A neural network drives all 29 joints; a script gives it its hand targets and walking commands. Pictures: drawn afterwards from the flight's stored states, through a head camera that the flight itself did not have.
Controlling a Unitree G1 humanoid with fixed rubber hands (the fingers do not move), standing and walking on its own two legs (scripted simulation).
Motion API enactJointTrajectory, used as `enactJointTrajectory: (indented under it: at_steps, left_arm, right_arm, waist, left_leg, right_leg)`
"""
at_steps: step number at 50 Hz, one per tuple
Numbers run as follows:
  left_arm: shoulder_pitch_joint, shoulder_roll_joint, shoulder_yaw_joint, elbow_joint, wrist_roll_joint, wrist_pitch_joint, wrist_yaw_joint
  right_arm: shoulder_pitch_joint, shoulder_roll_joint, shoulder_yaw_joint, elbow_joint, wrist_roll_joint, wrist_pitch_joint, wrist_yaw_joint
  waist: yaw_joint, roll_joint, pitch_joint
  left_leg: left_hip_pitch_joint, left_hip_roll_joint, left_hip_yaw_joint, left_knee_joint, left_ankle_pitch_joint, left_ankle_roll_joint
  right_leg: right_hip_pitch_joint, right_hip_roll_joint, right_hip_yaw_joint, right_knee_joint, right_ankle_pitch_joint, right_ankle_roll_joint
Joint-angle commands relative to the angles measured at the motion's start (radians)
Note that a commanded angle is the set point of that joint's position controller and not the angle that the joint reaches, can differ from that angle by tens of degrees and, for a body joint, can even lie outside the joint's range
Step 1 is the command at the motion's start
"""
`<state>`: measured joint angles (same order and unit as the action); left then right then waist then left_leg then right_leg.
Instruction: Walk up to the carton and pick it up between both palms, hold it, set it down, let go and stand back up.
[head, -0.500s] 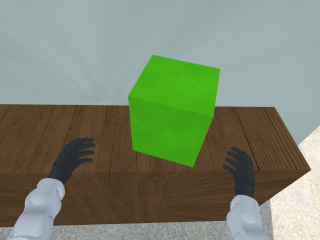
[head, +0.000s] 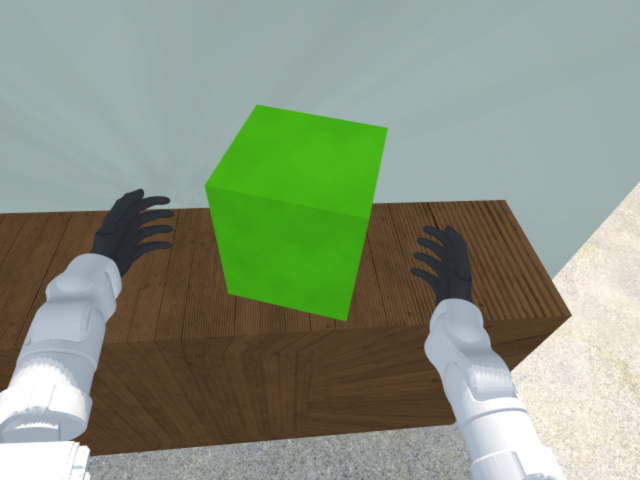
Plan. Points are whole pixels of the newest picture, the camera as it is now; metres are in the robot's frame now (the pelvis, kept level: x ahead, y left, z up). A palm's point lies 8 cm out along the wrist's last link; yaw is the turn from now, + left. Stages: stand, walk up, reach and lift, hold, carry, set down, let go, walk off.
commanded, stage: reach and lift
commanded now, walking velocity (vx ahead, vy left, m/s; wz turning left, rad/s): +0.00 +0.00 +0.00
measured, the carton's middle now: (302, 216) +0.51 +0.04 +0.01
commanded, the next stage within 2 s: none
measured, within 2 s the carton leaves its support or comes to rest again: neither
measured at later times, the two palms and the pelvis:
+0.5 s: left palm (124, 181) +0.43 +0.26 +0.14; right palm (450, 234) +0.38 -0.14 +0.12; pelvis +0.01 +0.01 +0.00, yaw +0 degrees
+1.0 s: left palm (140, 127) +0.48 +0.24 +0.19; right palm (459, 178) +0.43 -0.15 +0.17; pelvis +0.01 +0.01 +0.00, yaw +1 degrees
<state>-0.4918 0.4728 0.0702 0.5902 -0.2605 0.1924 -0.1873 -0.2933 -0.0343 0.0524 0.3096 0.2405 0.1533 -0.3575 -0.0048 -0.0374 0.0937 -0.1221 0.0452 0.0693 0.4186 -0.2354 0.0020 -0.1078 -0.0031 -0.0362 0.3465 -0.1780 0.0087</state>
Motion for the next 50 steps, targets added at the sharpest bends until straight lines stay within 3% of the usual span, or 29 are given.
enactJointTrajectory:
  at_steps: [1, 3, 8, 12, 13, 14, 17, 20, 26, 28, 32, 38, 43, 50]
  left_arm:
    - [-0.358, 0.207, 0.052, -0.104, -0.011, -0.036, -0.002]
    - [-0.394, 0.219, 0.053, -0.089, -0.002, -0.031, -0.002]
    - [-0.475, 0.239, 0.042, -0.026, -0.018, -0.030, -0.002]
    - [-0.523, 0.240, 0.031, -0.014, -0.012, -0.017, 0.000]
    - [-0.552, 0.242, 0.029, 0.003, -0.004, -0.008, 0.001]
    - [-0.551, 0.232, 0.025, 0.042, -0.002, 0.002, -0.004]
    - [-0.591, 0.226, 0.019, -0.008, -0.001, 0.022, 0.005]
    - [-0.630, 0.214, 0.011, 0.007, 0.006, 0.048, 0.012]
    - [-0.758, 0.210, -0.028, 0.054, -0.015, 0.052, 0.026]
    - [-0.775, 0.215, -0.019, 0.096, -0.010, 0.049, 0.030]
    - [-0.826, 0.201, -0.033, 0.153, 0.006, 0.058, 0.041]
    - [-0.956, 0.217, -0.075, 0.267, -0.027, 0.017, 0.050]
    - [-0.999, 0.207, -0.097, 0.357, -0.021, -0.009, 0.057]
    - [-1.135, 0.209, -0.149, 0.486, -0.044, -0.043, 0.060]
  right_arm:
    - [-0.299, -0.020, -0.012, -0.131, 0.004, -0.012, -0.018]
    - [-0.330, -0.034, -0.025, -0.103, 0.002, -0.010, -0.026]
    - [-0.422, -0.031, -0.016, -0.084, 0.012, 0.009, -0.034]
    - [-0.462, -0.043, -0.021, -0.044, 0.030, 0.016, -0.035]
    - [-0.483, -0.055, -0.033, -0.017, 0.034, 0.021, -0.034]
    - [-0.495, -0.057, -0.029, 0.016, 0.035, 0.031, -0.033]
    - [-0.532, -0.085, -0.049, 0.002, 0.053, 0.038, -0.025]
    - [-0.575, -0.113, -0.072, 0.043, 0.055, 0.054, -0.012]
    - [-0.709, -0.143, -0.116, 0.054, 0.043, 0.071, 0.015]
    - [-0.737, -0.147, -0.117, 0.074, 0.030, 0.069, 0.021]
    - [-0.782, -0.178, -0.122, 0.167, 0.039, 0.087, 0.040]
    - [-0.914, -0.179, -0.122, 0.214, 0.035, 0.083, 0.055]
    - [-0.948, -0.192, -0.116, 0.317, 0.040, 0.073, 0.064]
    - [-1.080, -0.212, -0.126, 0.416, 0.048, 0.063, 0.062]
  waist:
    - [-0.014, 0.098, -0.371]
    - [-0.029, 0.122, -0.390]
    - [-0.035, 0.098, -0.428]
    - [-0.054, 0.125, -0.467]
    - [-0.060, 0.150, -0.461]
    - [-0.066, 0.136, -0.435]
    - [-0.066, 0.179, -0.481]
    - [-0.080, 0.183, -0.478]
    - [-0.093, 0.183, -0.542]
    - [-0.087, 0.159, -0.568]
    - [-0.090, 0.193, -0.561]
    - [-0.107, 0.147, -0.626]
    - [-0.119, 0.167, -0.642]
    - [-0.151, 0.190, -0.671]
  left_leg:
    - [-0.011, -0.025, 0.012, -0.048, 0.171, 0.009]
    - [0.000, -0.027, 0.009, -0.038, 0.192, -0.003]
    - [-0.023, -0.035, 0.009, -0.037, 0.182, 0.010]
    - [0.017, -0.037, 0.006, -0.021, 0.278, -0.007]
    - [0.020, -0.037, 0.004, -0.017, 0.289, -0.017]
    - [0.021, -0.035, 0.001, -0.018, 0.286, -0.015]
    - [0.066, -0.034, 0.000, -0.001, 0.375, -0.039]
    - [0.110, -0.028, -0.008, 0.010, 0.441, -0.057]
    - [0.095, -0.029, -0.012, 0.016, 0.426, -0.061]
    - [0.089, -0.031, -0.012, 0.017, 0.435, -0.056]
    - [0.117, -0.022, -0.023, 0.018, 0.493, -0.071]
    - [0.054, -0.033, -0.023, 0.006, 0.428, -0.050]
    - [0.076, -0.031, -0.035, 0.017, 0.492, -0.056]
    - [0.058, -0.036, -0.036, 0.020, 0.468, -0.056]
  right_leg:
    - [0.156, -0.017, 0.045, -0.008, 0.211, -0.009]
    - [0.151, -0.016, 0.040, 0.001, 0.250, -0.007]
    - [0.158, -0.014, 0.034, 0.011, 0.281, 0.004]
    - [0.152, -0.001, 0.024, 0.010, 0.348, -0.001]
    - [0.143, 0.000, 0.019, 0.005, 0.348, -0.005]
    - [0.135, 0.002, 0.017, 0.000, 0.341, -0.006]
    - [0.113, 0.018, 0.003, -0.006, 0.359, -0.018]
    - [0.081, 0.037, -0.012, -0.020, 0.346, -0.030]
    - [0.068, 0.045, -0.024, -0.014, 0.314, -0.034]
    - [0.082, 0.046, -0.026, -0.013, 0.320, -0.032]
    - [0.055, 0.054, -0.030, -0.022, 0.308, -0.046]
    - [0.066, 0.045, -0.026, -0.009, 0.321, -0.035]
    - [0.050, 0.046, -0.030, -0.003, 0.369, -0.041]
    - [0.015, 0.038, -0.033, 0.000, 0.395, -0.043]
